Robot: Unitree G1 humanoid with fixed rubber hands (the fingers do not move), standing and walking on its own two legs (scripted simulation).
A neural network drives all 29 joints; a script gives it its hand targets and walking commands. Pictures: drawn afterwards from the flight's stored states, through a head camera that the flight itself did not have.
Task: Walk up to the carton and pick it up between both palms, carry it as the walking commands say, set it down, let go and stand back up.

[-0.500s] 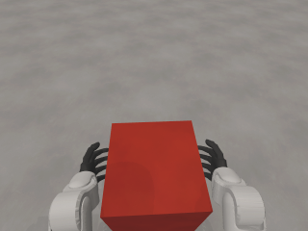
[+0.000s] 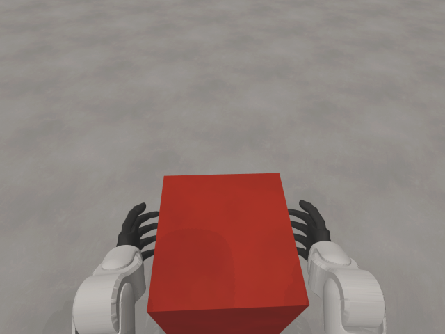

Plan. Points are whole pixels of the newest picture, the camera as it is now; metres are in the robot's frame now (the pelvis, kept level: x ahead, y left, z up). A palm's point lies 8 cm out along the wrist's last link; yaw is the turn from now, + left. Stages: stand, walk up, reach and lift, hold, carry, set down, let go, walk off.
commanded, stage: carry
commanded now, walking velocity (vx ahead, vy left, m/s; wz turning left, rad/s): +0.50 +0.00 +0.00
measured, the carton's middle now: (223, 261) +0.26 +0.00 -0.01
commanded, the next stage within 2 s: none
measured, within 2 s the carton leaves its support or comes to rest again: neither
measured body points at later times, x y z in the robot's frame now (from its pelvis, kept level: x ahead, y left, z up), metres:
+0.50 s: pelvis +0.35 +0.05 +0.00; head +0.37 +0.05 +0.45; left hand +0.62 +0.19 +0.07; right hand +0.60 -0.11 +0.07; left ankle +0.35 +0.09 -0.74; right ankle +0.30 -0.10 -0.65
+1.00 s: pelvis +0.68 +0.00 +0.00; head +0.71 -0.01 +0.45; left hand +0.95 +0.14 +0.07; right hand +0.94 -0.15 +0.06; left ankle +0.63 +0.14 -0.68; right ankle +0.72 -0.05 -0.74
